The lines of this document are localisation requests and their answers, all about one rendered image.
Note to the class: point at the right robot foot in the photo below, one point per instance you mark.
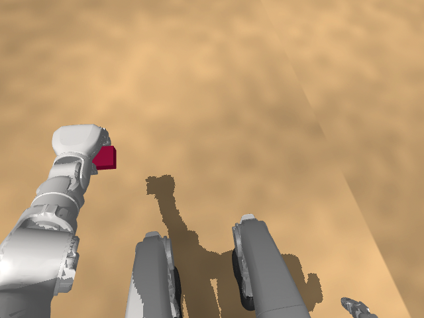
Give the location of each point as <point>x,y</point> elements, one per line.
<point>247,302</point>

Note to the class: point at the left robot hand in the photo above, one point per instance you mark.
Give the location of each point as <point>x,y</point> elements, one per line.
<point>84,139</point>

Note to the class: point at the small box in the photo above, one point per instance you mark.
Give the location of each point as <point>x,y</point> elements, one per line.
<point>106,158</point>

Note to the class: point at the left robot arm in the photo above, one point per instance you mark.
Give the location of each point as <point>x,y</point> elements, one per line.
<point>38,258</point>

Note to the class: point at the right robot hand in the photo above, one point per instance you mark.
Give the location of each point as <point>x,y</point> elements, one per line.
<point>356,309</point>

